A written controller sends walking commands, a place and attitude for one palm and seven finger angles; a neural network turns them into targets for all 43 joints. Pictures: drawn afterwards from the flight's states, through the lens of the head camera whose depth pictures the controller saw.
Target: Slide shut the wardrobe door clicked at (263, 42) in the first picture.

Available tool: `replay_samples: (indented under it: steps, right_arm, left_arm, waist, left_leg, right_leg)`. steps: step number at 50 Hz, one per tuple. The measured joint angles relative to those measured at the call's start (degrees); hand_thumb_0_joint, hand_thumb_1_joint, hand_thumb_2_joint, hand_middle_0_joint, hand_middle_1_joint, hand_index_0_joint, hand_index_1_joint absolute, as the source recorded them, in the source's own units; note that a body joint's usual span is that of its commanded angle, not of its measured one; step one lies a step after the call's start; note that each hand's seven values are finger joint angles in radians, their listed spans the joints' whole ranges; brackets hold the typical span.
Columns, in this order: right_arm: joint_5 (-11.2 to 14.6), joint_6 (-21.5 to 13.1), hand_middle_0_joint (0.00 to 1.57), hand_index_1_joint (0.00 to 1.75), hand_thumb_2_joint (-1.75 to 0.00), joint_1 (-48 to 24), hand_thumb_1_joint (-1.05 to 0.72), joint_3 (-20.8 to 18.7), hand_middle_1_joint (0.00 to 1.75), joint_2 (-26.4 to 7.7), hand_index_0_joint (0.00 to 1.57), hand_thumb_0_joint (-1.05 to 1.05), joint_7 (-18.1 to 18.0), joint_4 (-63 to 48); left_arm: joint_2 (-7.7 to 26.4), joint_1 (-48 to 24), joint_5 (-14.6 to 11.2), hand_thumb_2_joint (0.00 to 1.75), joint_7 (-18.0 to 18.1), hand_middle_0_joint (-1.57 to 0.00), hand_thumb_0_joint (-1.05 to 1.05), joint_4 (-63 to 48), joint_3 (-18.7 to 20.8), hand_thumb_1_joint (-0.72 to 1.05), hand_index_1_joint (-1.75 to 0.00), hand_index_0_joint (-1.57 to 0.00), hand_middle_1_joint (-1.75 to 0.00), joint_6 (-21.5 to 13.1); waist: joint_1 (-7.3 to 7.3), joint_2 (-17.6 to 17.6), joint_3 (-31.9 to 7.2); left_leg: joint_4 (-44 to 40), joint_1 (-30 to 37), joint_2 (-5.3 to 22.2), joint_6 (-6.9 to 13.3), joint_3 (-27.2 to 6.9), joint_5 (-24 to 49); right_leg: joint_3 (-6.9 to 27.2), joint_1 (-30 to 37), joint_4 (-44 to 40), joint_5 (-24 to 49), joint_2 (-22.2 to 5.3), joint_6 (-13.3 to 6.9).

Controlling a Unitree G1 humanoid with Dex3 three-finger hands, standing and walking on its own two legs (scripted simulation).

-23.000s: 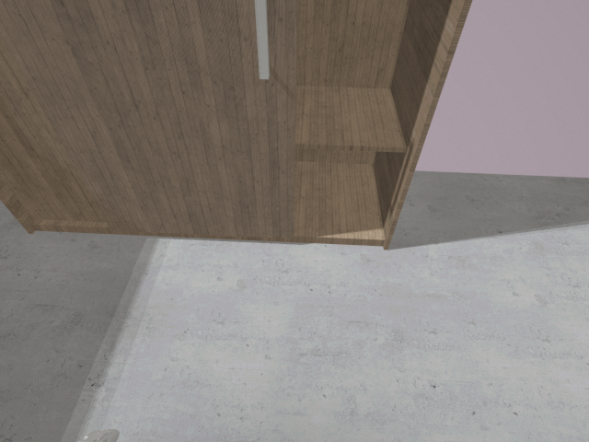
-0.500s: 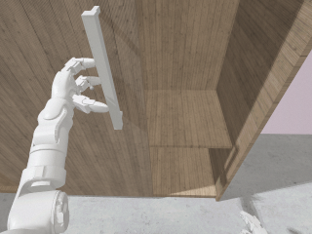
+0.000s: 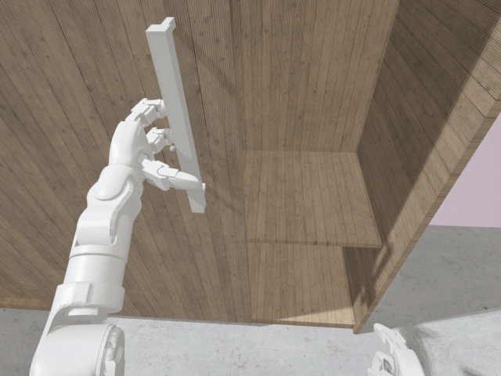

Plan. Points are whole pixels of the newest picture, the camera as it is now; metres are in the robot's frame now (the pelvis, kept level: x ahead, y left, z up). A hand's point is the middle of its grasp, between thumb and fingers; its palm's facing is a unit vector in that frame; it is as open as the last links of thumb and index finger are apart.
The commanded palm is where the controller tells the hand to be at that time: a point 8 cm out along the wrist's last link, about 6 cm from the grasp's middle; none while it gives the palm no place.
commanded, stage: slide the fingers in behind the handle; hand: left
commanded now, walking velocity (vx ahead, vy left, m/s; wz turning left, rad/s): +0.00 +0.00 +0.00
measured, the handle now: (186, 131) +0.45 +0.13 +0.19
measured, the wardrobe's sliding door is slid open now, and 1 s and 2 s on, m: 0.40 0.40 0.40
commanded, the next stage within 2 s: grip the handle and tug to test in 1.00 s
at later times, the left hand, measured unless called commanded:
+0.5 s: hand (184, 147) +0.40 +0.12 +0.19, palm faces +0.00 -1.00 +0.01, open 13.9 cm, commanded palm +0.37 +0.18 +0.19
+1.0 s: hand (193, 147) +0.39 +0.11 +0.20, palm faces +0.00 -1.00 -0.01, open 14.0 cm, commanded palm +0.37 +0.16 +0.19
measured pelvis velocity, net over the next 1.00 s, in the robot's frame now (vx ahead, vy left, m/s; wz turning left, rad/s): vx -0.01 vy -0.01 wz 0.00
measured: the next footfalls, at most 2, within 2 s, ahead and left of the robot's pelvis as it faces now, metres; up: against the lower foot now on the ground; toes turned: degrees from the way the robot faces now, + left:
none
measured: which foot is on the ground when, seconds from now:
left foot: down 0.00-1.00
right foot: down 0.00-1.00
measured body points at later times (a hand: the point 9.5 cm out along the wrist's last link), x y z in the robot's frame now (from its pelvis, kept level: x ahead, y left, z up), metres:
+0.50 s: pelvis -0.01 -0.01 +0.00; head -0.01 -0.03 +0.45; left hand +0.39 +0.18 +0.20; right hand +0.14 -0.25 -0.10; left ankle -0.03 +0.11 -0.74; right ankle +0.00 -0.12 -0.74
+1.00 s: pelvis -0.01 -0.01 +0.00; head -0.02 -0.03 +0.45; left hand +0.39 +0.16 +0.20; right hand +0.15 -0.24 -0.10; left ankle -0.03 +0.11 -0.74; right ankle +0.00 -0.12 -0.74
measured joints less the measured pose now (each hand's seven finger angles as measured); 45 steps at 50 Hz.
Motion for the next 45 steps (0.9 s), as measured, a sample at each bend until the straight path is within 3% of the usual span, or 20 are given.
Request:
replay_samples:
  steps: [11,24,45]
  right_arm:
    - [0.2,0.7,0.2,0.3,-0.9,0.0,-0.9,-0.1,0.3,-0.4,0.2,0.01,-0.4,0.3]
    - [0.0,0.9,0.2,0.3,-0.9,1.1,-0.9,-0.3,0.3,-0.2,0.2,0.01,-0.3,0.3]
    - [0.1,0.3,0.2,0.3,-0.9,0.5,-0.9,-0.5,0.3,-0.1,0.2,0.01,-0.1,0.9]
  left_arm:
    - [0.1,-0.9,0.0,0.3,0.6,-0.3,-0.01,0.4,-1.2,-0.5,-1.2,-0.3,-1.2,0.7]
    - [-0.3,-2.7,0.4,0.3,1.8,-0.3,-0.01,3.4,-0.4,-0.5,-1.2,-0.31,-1.2,-0.5]
    - [-2.5,-2.9,0.6,0.3,3.6,-0.3,-0.01,2.3,-2.4,-0.5,-1.2,-0.3,-1.2,-0.4]
  waist:
    - [0.11,-0.1,0.6]
    - [-0.87,-0.1,0.7]
    - [-0.21,0.0,0.5]
  left_leg:
    - [0.4,-0.2,0.2,-0.3,-0.7,0.1]
    - [0.0,-0.3,0.6,-0.5,-0.1,0.6]
    - [-0.2,0.0,0.5,-0.5,-0.2,0.8]
  right_leg:
    - [-0.6,0.3,0.0,0.1,0.2,-0.3]
    - [0.0,-0.3,-0.2,0.6,0.6,-0.6]
    - [-0.1,0.0,-0.2,0.7,0.5,-0.6]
